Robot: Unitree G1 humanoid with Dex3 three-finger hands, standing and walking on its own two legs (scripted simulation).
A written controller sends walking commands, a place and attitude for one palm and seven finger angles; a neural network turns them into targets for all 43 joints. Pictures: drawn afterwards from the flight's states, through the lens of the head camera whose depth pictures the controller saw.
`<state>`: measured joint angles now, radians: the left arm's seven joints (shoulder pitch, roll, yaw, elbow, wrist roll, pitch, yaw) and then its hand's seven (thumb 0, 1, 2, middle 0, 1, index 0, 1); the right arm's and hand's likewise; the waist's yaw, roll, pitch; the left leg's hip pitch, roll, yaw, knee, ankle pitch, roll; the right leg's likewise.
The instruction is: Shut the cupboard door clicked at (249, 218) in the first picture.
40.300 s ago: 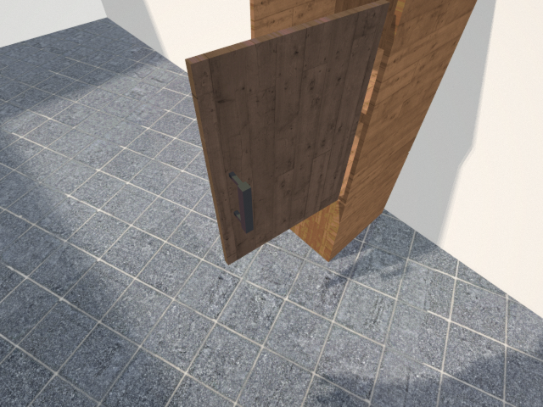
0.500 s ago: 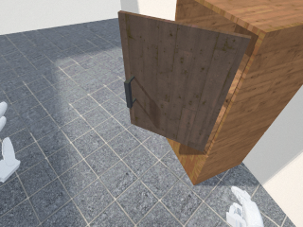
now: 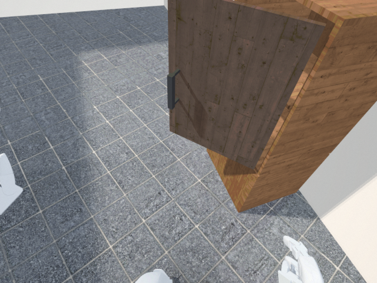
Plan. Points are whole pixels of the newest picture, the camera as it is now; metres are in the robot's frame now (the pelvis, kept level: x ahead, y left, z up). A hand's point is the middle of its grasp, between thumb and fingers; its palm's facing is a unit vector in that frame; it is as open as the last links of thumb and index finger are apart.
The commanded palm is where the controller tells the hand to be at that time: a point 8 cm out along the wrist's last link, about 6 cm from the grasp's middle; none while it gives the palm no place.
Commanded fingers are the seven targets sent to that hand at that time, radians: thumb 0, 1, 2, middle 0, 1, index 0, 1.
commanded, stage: step back with the hand held close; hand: left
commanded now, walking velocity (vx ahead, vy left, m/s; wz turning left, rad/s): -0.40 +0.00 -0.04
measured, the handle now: (174, 89) +0.75 +0.09 -0.05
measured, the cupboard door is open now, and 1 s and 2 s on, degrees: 41 41 41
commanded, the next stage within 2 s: stop stepping back and stand still in 0.64 s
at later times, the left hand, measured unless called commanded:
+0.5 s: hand out of the picture +0.09 +0.28 +0.20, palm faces +0.52 -0.77 -0.37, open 7.4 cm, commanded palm +0.02 +0.31 +0.20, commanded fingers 0.00 0.90 0.90 -0.20 -0.30 -0.20 -0.30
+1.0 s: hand out of the picture -0.02 +0.26 +0.19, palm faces +0.38 -0.81 -0.45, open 7.4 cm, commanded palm -0.08 +0.29 +0.20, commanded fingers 0.00 0.90 0.90 -0.20 -0.30 -0.20 -0.30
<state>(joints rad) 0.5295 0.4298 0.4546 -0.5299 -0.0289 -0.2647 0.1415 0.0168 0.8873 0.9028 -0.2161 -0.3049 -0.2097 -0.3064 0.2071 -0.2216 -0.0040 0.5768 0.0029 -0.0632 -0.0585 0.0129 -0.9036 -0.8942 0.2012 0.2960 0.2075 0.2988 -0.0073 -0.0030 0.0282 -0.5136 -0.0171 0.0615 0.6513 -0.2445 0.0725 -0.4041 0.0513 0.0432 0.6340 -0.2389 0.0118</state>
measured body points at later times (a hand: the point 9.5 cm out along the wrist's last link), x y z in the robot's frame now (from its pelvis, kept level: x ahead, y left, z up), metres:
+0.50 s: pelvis -0.11 +0.00 +0.01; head -0.10 +0.04 +0.46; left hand +0.06 +0.32 +0.22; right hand +0.10 -0.22 -0.05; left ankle -0.06 +0.11 -0.72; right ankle -0.06 -0.14 -0.71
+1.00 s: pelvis -0.25 +0.01 +0.01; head -0.26 +0.03 +0.46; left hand -0.05 +0.30 +0.21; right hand -0.17 -0.27 -0.08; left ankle -0.23 +0.11 -0.72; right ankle -0.28 -0.11 -0.72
